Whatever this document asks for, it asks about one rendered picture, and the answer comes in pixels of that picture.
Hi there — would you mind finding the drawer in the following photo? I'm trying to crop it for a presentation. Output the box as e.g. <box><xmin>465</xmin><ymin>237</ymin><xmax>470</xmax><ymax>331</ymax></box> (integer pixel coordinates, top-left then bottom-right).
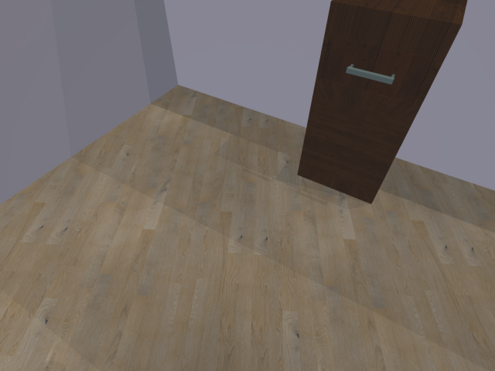
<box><xmin>322</xmin><ymin>36</ymin><xmax>436</xmax><ymax>104</ymax></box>

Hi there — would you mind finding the handle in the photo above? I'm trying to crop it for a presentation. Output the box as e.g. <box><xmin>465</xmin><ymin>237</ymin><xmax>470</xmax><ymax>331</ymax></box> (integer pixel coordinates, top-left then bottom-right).
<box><xmin>346</xmin><ymin>64</ymin><xmax>395</xmax><ymax>84</ymax></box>

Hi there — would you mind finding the cabinet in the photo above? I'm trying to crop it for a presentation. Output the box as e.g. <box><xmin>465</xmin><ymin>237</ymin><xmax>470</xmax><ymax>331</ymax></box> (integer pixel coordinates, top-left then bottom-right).
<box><xmin>298</xmin><ymin>0</ymin><xmax>467</xmax><ymax>204</ymax></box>

